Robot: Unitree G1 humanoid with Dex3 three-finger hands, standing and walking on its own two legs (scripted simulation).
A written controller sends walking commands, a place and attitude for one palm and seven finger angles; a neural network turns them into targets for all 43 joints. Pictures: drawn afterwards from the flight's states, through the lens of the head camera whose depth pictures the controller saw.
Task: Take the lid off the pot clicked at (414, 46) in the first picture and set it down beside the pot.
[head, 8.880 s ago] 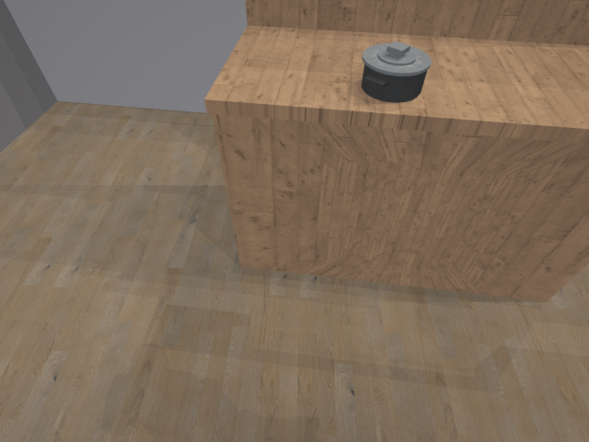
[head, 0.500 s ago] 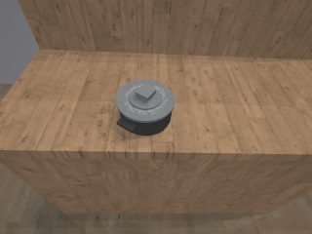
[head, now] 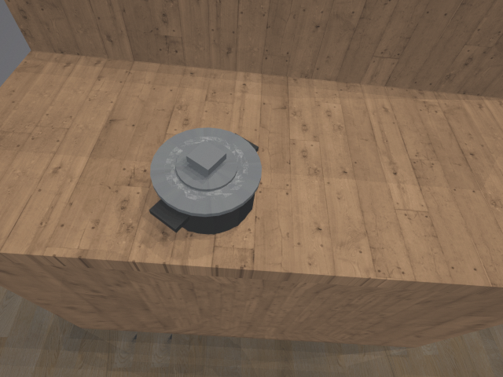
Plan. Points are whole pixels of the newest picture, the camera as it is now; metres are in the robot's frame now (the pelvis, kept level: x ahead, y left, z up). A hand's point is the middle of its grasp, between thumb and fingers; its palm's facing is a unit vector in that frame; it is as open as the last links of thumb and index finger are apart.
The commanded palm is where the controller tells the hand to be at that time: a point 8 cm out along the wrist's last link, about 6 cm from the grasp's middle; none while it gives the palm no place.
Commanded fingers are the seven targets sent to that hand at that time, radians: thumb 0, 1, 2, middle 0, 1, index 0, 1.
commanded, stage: shuffle to correct the standing spot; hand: left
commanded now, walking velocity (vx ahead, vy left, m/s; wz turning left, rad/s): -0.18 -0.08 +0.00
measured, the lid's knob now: (206, 157) +0.40 +0.10 +0.12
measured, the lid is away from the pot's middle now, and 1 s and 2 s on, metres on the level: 0.00 0.00 0.00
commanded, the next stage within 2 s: come to a stop and stand still in 0.42 s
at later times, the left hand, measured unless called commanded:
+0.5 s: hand out of the picture +0.02 +0.18 -0.20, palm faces +0.05 -0.99 -0.12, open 7.3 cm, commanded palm none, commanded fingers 0.00 0.90 0.90 -0.20 -0.30 -0.20 -0.30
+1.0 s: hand out of the picture -0.18 +0.20 -0.20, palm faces -0.01 -1.00 -0.08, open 7.4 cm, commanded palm none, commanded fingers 0.00 0.90 0.90 -0.20 -0.30 -0.20 -0.30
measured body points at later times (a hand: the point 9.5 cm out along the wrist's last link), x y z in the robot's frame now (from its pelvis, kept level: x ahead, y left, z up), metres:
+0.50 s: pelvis -0.05 +0.00 +0.00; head +0.00 +0.07 +0.44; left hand +0.02 +0.23 -0.18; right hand +0.04 -0.23 -0.12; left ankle -0.01 +0.04 -0.74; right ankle -0.13 -0.17 -0.62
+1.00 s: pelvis -0.13 +0.05 -0.02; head -0.12 +0.10 +0.43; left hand -0.17 +0.26 -0.19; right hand -0.12 -0.21 -0.14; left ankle -0.12 +0.09 -0.74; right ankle -0.21 -0.13 -0.73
